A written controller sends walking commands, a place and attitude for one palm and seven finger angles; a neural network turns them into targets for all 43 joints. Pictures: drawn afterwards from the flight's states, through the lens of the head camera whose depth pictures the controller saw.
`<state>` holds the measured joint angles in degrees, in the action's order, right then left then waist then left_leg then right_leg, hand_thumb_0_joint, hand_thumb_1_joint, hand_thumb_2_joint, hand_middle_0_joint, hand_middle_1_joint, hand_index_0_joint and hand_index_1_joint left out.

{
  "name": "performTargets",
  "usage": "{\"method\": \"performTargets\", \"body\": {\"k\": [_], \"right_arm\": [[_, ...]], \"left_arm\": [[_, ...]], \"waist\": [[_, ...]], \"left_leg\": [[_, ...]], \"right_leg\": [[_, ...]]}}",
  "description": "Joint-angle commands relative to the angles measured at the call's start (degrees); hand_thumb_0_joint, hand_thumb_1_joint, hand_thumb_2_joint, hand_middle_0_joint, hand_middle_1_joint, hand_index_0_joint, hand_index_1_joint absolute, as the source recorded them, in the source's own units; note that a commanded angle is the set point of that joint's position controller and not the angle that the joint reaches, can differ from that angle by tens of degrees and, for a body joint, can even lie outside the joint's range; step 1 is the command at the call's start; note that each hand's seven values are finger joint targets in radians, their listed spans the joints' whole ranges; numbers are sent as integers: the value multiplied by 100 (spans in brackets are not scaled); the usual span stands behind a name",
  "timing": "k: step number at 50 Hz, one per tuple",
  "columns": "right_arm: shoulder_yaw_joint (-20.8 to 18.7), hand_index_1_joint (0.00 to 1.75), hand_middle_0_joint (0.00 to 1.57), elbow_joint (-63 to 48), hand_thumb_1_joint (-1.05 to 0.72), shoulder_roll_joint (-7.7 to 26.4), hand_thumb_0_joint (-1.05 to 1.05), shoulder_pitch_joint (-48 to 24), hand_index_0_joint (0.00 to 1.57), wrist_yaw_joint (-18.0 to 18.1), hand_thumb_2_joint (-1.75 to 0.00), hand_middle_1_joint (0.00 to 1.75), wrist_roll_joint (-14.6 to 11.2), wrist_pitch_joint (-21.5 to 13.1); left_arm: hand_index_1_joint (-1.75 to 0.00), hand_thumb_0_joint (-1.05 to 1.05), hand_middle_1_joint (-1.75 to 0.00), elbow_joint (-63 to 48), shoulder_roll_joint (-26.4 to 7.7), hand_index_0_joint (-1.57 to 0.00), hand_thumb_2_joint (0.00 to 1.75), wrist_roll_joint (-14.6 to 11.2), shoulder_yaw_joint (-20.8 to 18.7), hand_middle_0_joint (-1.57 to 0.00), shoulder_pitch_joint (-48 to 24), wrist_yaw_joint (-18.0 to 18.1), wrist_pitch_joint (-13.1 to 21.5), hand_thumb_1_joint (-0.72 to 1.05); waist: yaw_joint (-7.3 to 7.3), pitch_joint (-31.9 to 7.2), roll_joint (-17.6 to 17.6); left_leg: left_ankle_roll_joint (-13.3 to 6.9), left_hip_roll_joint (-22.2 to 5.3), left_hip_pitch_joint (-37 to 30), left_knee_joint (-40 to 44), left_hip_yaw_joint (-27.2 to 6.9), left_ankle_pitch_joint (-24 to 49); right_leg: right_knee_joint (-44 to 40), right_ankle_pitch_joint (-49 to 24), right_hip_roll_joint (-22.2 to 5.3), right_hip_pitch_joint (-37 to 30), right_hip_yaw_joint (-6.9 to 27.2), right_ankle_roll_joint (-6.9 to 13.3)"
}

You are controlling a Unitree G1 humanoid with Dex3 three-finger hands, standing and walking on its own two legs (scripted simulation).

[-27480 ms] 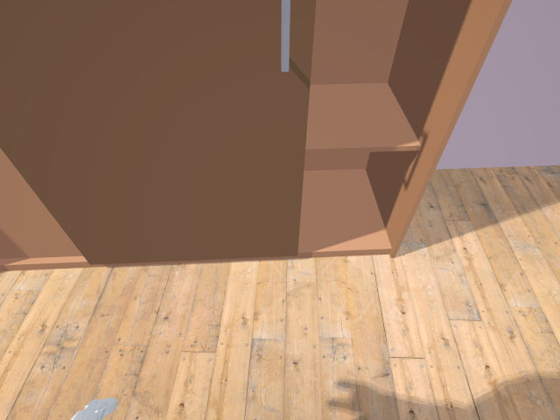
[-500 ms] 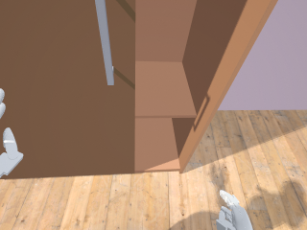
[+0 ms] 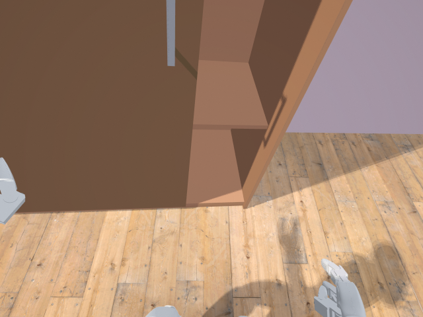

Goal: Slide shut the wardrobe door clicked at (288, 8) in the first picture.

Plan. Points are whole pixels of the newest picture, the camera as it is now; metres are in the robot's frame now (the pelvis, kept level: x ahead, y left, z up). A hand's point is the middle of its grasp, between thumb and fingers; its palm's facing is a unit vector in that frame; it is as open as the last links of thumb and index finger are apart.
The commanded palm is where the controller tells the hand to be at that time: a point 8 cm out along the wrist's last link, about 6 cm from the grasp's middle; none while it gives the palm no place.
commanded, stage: stop stepping back and stand still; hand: left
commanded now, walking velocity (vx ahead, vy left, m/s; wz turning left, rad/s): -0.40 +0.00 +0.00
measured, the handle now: (170, 2) +0.62 +0.16 +0.25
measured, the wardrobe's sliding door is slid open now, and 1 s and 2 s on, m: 0.31 0.31 0.31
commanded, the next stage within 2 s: let the arm hang, fingers relaxed in 1.58 s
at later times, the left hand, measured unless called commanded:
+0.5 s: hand out of the picture +0.07 +0.30 +0.15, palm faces +0.48 -0.84 -0.25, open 7.5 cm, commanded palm +0.00 +0.33 +0.19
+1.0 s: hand out of the picture +0.06 +0.32 +0.17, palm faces +0.46 -0.83 -0.33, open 7.5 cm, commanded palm +0.00 +0.37 +0.19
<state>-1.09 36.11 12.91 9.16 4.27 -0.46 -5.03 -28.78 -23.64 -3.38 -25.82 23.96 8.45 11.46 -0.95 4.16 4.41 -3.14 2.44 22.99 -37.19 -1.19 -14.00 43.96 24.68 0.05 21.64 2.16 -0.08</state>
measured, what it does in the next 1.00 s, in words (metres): walks backwards: right foot, then left foot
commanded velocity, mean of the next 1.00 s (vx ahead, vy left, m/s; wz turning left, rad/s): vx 0.18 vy -0.06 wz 0.00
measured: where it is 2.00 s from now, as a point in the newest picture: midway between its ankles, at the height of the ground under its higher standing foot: outside the picture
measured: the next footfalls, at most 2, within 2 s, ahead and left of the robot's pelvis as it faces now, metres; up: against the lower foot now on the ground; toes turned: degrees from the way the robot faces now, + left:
right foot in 0.22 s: -0.04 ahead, -0.13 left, +0.00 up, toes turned -3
left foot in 0.46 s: -0.09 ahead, +0.16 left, +0.00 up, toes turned +2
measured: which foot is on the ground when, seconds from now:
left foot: down 0.00-0.22, up 0.24-0.44, down 0.46-1.00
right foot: up 0.00-0.20, down 0.22-0.46, up 0.48-0.74, down 0.76-1.00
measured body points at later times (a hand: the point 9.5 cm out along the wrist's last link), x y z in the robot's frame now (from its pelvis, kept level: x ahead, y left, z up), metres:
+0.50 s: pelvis -0.14 +0.03 -0.01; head -0.15 +0.08 +0.43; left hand +0.04 +0.34 +0.16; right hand +0.02 -0.23 -0.06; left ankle -0.16 +0.12 -0.73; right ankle -0.09 -0.11 -0.70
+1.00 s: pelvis -0.13 +0.06 -0.01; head -0.13 +0.11 +0.44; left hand +0.03 +0.36 +0.18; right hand +0.03 -0.17 -0.07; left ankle -0.13 +0.16 -0.72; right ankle -0.12 -0.08 -0.69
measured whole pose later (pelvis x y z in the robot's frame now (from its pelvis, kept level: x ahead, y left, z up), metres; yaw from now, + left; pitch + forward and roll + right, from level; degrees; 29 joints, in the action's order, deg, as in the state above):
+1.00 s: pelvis -0.13 +0.06 -0.01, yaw +2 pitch -3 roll -2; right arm -1.0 36.6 9.8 12.8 3.4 0.5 -7.4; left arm -34.6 -21.5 -1.0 -22.0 28.8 9.4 10.0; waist -0.2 3.1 4.6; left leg -1.6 0.1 16.7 -42.5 -0.1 -22.8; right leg 54.8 27.1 -0.1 22.8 0.5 1.3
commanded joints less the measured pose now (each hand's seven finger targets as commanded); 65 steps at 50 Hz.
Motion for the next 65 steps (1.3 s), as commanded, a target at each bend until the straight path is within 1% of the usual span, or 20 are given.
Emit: {"method": "performTargets", "body": {"k": [1,9,11,13,21,23,27,35,36,38,40,43,44,46,48,51,54,57,59,65], "right_arm": [[-307,30,20,-939,-90,778,0,-146,20,-70,-90,30,117,-603],[-223,30,20,-1114,-90,644,0,-274,20,-239,-90,30,-67,-299],[-253,30,20,-979,-90,606,0,-99,20,-201,-90,30,-90,-131],[-362,30,20,-931,-90,725,0,-144,20,-157,-90,30,-206,-91],[-136,30,20,-863,-90,605,0,-110,20,43,-90,30,-61,-465],[-282,30,20,-1125,-90,760,0,-13,20,33,-90,30,54,-658],[-266,30,20,-843,-90,496,0,101,20,-240,-90,30,45,-775],[-232,30,20,-960,-90,653,0,-30,20,-84,-90,30,-60,-243],[-211,30,20,-975,-90,634,0,-81,20,-85,-90,30,-83,-200],[-351,30,20,-1033,-90,681,0,-133,20,-93,-90,30,-148,-71],[-319,30,20,-984,-90,685,0,-101,20,-125,-90,30,-69,-158],[-249,30,20,-873,-90,539,0,-281,20,-74,-90,30,-32,-192],[-177,30,20,-841,-90,535,0,-243,20,-15,-90,30,6,-248],[-176,30,20,-1039,-90,657,0,-328,20,8,-90,30,128,-483],[-168,30,20,-749,-90,423,0,-38,20,-83,-90,30,102,-685],[-106,30,20,-663,-90,400,0,-144,20,-191,-90,30,36,-675],[-161,30,20,-742,-90,507,0,-13,20,-183,-90,30,-16,-430],[-242,30,20,-869,-90,576,0,-11,20,-201,-90,30,-106,-272],[-250,30,20,-761,-90,567,0,67,20,-166,-90,30,-137,-232],[-151,30,20,-962,-90,536,0,-320,20,-34,-90,30,-8,-282]], "left_arm": [[-30,0,-30,-2528,-1427,-20,90,-119,-813,-20,168,14,546,90],[-30,0,-30,-1292,-1228,-20,90,-4,-1144,-20,1185,-5,205,90],[-30,0,-30,-496,-1289,-20,90,-40,-1047,-20,863,-100,156,90],[-30,0,-30,-209,-1178,-20,90,-105,-746,-20,-21,-159,8,90],[-30,0,-30,-1894,-948,-20,90,134,39,-20,-1011,52,246,90],[-30,0,-30,-3018,-1265,-20,90,268,-222,-20,-1139,218,508,90],[-30,0,-30,-2539,-1631,-20,90,258,-974,-20,-119,203,593,90],[-30,0,-30,231,-819,-20,90,127,-562,-20,373,-4,272,90],[-30,0,-30,545,-564,-20,90,128,-240,-20,452,-52,177,90],[-30,0,-30,408,-785,-20,90,128,-203,-20,117,-88,120,90],[-30,0,-30,-468,-1020,-20,90,72,-263,-20,-551,-37,281,90],[-30,0,-30,-1933,-1043,-20,90,151,-211,-20,-864,53,294,90],[-30,0,-30,-2405,-1176,-20,90,151,-305,-20,-788,95,340,90],[-30,0,-30,-3412,-1515,-20,90,212,-575,-20,-786,287,552,90],[-30,0,-30,-2768,-1500,-20,90,269,-840,-20,-277,325,570,90],[-30,0,-30,-1990,-1407,-20,90,216,-1003,-20,130,323,467,90],[-30,0,-30,-520,-996,-20,90,159,-886,-20,725,186,448,90],[-30,0,-30,27,-898,-20,90,30,-695,-20,749,71,390,90],[-30,0,-30,70,-764,-20,90,39,-525,-20,723,35,318,90],[-30,0,-30,-1766,-1085,-20,90,179,-444,-20,175,116,477,90]], "waist": [[20,-1711,-1803],[44,-1125,-1688],[96,-826,311],[222,-377,1599],[243,-530,-1165],[149,-772,-3783],[262,-528,-1652],[56,-339,-837],[74,-303,-359],[136,-441,1488],[166,-572,1148],[313,-507,324],[374,-552,-943],[181,-446,-4259],[158,-318,-2547],[130,-589,-1873],[144,-694,-923],[315,-581,168],[278,-644,556],[72,-1173,-1219]], "left_leg": [[-606,-1886,-951,1739,-1997,2227],[215,-658,915,1526,-512,-2713],[404,133,265,-1755,420,-1874],[330,6,617,-4936,-300,-1224],[-41,-260,-1066,1270,261,-1097],[-429,-1620,-1944,2285,-2176,-761],[-872,-1841,-1394,1863,-2445,951],[-312,-1179,1299,1405,-636,-2484],[-224,-875,1378,605,-372,-2353],[30,-108,1545,-2342,169,-1648],[142,-433,1217,-3413,-243,-1314],[-33,-763,-1185,-502,-400,-1155],[49,-422,-1656,654,-202,-879],[-76,-1818,-1466,2821,-3059,-1463],[-624,-1634,-971,2323,-2391,57],[-238,-1344,-1114,1496,-1221,2306],[-10,-970,-38,941,-604,812],[218,-357,273,37,-106,-419],[164,-411,-428,553,-164,-428],[287,-931,-1557,1396,-707,3276]], "right_leg": [[1132,512,121,-49,252,-42],[-1505,-379,399,-2136,-959,211],[-2697,-286,-711,-616,-72,746],[-3350,263,-1956,972,1193,1251],[-1095,609,-823,341,-58,688],[1931,1096,377,1705,-777,206],[2564,73,-59,1933,100,83],[-1215,-245,316,-2195,-1020,166],[-1616,47,93,-2224,-662,334],[-2904,1205,-1538,-1655,2197,1262],[-2857,-473,-1999,-1171,2115,1525],[-1872,1008,-1484,897,993,992],[-756,904,-863,1006,130,677],[1901,1077,234,1544,-378,191],[1629,271,-80,968,-8,93],[-579,-112,25,-282,-487,-25],[-2101,-1386,-33,-2023,-306,109],[-2669,-1401,-1382,-1538,1591,781],[-2560,-692,-1130,-1000,1104,680],[-1175,-2828,-184,-1334,-332,69]]}}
